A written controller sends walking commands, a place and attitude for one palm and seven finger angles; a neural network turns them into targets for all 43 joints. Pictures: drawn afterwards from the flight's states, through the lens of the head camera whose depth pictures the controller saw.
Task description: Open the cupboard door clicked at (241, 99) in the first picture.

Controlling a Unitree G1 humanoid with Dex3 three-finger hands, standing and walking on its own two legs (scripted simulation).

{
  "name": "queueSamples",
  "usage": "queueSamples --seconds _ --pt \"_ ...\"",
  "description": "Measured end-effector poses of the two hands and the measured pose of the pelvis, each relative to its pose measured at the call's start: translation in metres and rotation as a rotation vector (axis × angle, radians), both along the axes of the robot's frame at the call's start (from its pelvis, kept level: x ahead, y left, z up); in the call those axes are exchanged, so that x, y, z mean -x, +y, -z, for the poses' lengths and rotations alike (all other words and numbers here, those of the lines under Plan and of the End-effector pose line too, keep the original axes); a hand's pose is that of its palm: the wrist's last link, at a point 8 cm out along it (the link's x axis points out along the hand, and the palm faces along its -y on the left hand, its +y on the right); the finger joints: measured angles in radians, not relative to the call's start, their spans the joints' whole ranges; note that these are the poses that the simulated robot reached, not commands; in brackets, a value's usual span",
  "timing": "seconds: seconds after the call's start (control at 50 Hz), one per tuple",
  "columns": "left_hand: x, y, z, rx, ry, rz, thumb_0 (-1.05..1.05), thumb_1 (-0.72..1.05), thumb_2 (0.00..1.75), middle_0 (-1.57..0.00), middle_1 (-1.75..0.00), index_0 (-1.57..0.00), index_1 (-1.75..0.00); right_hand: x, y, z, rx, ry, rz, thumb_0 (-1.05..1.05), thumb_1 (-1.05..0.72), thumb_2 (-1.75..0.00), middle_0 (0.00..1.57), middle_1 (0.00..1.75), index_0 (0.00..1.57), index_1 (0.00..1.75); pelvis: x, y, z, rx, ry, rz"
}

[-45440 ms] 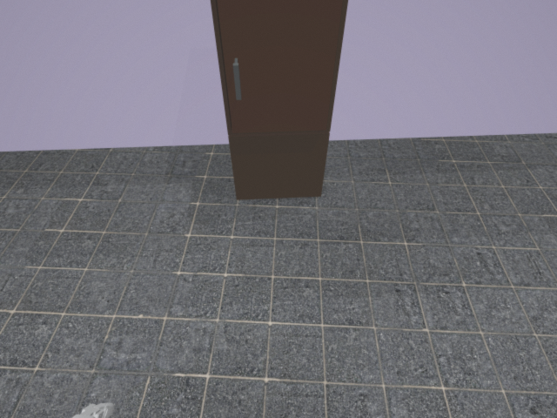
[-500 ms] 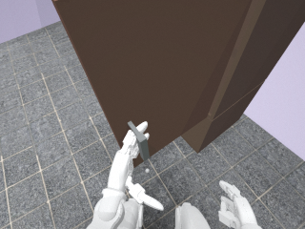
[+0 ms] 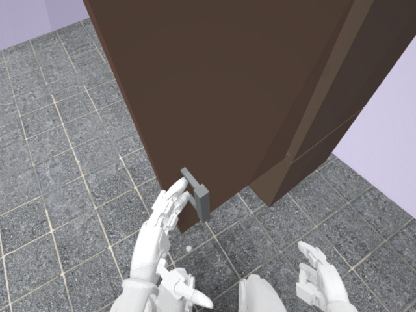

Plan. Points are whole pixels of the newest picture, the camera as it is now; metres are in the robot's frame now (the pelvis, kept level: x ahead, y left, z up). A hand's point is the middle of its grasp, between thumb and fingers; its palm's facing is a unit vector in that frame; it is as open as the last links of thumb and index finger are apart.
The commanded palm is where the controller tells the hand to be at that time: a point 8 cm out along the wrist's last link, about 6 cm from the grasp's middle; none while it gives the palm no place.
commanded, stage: slide the hand sideways off the handle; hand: left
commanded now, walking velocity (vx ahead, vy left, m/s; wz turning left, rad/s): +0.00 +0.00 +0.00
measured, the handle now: (196, 196) +0.32 +0.04 +0.03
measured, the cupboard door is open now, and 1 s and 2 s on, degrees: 89 89 89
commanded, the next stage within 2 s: draw the hand back to the body in 0.52 s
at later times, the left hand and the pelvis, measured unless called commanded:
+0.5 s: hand (151, 268) +0.20 +0.10 +0.04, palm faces -0.12 -0.99 +0.00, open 16.2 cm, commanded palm +0.17 +0.16 +0.04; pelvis +0.00 +0.00 -0.01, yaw +0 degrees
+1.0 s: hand (101, 268) +0.19 +0.15 +0.11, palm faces -0.13 -0.99 -0.03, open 16.3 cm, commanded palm +0.16 +0.21 +0.13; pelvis +0.01 +0.01 +0.04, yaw +0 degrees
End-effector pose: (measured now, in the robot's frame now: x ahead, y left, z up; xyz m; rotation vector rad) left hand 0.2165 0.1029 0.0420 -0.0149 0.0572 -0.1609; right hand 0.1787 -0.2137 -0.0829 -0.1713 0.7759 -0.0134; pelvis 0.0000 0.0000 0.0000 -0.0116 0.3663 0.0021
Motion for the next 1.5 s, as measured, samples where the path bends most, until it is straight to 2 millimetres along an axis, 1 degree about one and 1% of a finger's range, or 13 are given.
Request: queueSamples --seconds 0.16,0.3,0.48,0.68,0.72,0.76,0.86,0.96,1.14,1.22,1.32,1.42,1.5 --pt "0.011 0.013 0.001 -0.006 0.012 -0.008 -0.01 -0.5 0.3 -0.15 -0.3 -0.19 -0.31 -0.013 -0.003 -0.003 0.013 -0.028 -0.001 0.01 -0.91 -0.9 0.2 0.3 0.2 0.3 -0.004 -0.001 0.003 0.001 0.007 0.0" --pt "0.021 0.028 0.002 -0.017 0.021 -0.008 -0.01 -0.5 0.3 -0.16 -0.3 -0.2 -0.32 -0.019 -0.006 -0.003 0.025 -0.043 0.009 0.01 -0.91 -0.9 0.2 0.3 0.2 0.3 -0.005 -0.003 0.005 0.005 0.008 0.0" --pt "0.031 0.055 0.003 -0.022 0.025 -0.041 -0.01 -0.5 0.3 -0.15 -0.3 -0.17 -0.3 -0.018 -0.01 -0.001 0.045 -0.051 0.023 0.01 -0.91 -0.9 0.2 0.3 0.2 0.3 -0.002 -0.003 0.009 0.016 0.011 -0.003" --pt "0.032 0.058 0.004 -0.002 0.024 0.005 -0.01 -0.5 0.3 -0.15 -0.3 -0.16 -0.3 -0.01 -0.009 -0.001 0.064 -0.06 0.048 0.01 -0.91 -0.9 0.2 0.3 0.2 0.3 0.003 0.003 0.013 0.027 0.009 0.001" --pt "0.031 0.064 -0.003 -0.017 0.016 -0.002 -0.02 -0.5 0.3 -0.15 -0.3 -0.16 -0.3 -0.007 -0.007 -0.003 0.061 -0.054 0.057 0.01 -0.91 -0.9 0.2 0.3 0.2 0.3 0.003 0.004 0.011 0.029 0.0 0.002" --pt "0.032 0.072 -0.015 -0.035 0.006 -0.017 -0.02 -0.5 0.3 -0.15 -0.3 -0.16 -0.3 -0.005 -0.004 -0.007 0.05 -0.048 0.067 0.01 -0.91 -0.9 0.2 0.3 0.2 0.3 0.002 0.005 0.006 0.031 -0.016 0.0" --pt "0.038 0.087 -0.049 -0.051 -0.001 -0.048 -0.02 -0.5 0.3 -0.15 -0.3 -0.16 -0.3 0.0 0.005 -0.028 0.028 -0.051 0.08 0.01 -0.91 -0.9 0.2 0.3 0.2 0.3 -0.001 0.01 -0.015 0.035 -0.057 -0.006" --pt "0.044 0.097 -0.068 -0.049 0.013 -0.035 -0.01 -0.5 0.3 -0.15 -0.3 -0.15 -0.3 0.0 0.008 -0.053 0.038 -0.085 0.086 0.01 -0.91 -0.9 0.2 0.3 0.2 0.3 -0.005 0.013 -0.033 0.038 -0.089 -0.009" --pt "0.047 0.124 -0.103 -0.063 -0.026 -0.057 -0.01 -0.47 0.31 -0.15 -0.3 -0.16 -0.3 -0.011 0.005 -0.09 0.062 -0.16 0.1 0.01 -0.91 -0.9 0.2 0.3 0.2 0.3 -0.014 0.019 -0.054 0.046 -0.152 -0.013" --pt "0.048 0.138 -0.119 -0.22 0.055 -0.174 -0.01 -0.39 0.35 -0.16 -0.3 -0.16 -0.3 -0.015 0.009 -0.104 0.08 -0.155 0.118 0.01 -0.91 -0.9 0.2 0.3 0.2 0.3 -0.02 0.023 -0.069 0.04 -0.186 -0.003" --pt "0.056 0.155 -0.138 -0.332 0.136 -0.317 -0.01 -0.25 0.4 -0.16 -0.3 -0.17 -0.3 -0.017 0.019 -0.117 0.072 -0.152 0.112 0.01 -0.91 -0.9 0.2 0.3 0.2 0.3 -0.028 0.028 -0.088 0.034 -0.235 -0.004" --pt "0.051 0.171 -0.161 -0.383 0.102 -0.408 -0.01 -0.09 0.47 -0.17 -0.3 -0.17 -0.3 -0.02 0.03 -0.122 0.06 -0.144 0.07 0.01 -0.91 -0.9 0.2 0.3 0.2 0.3 -0.032 0.031 -0.1 0.027 -0.284 -0.009" --pt "0.043 0.179 -0.185 -0.401 0.028 -0.449 -0.01 0.05 0.53 -0.18 -0.3 -0.18 -0.3 -0.023 0.035 -0.126 0.045 -0.146 0.044 0.01 -0.9 -0.9 0.2 0.3 0.2 0.3 -0.035 0.032 -0.109 0.021 -0.318 -0.009"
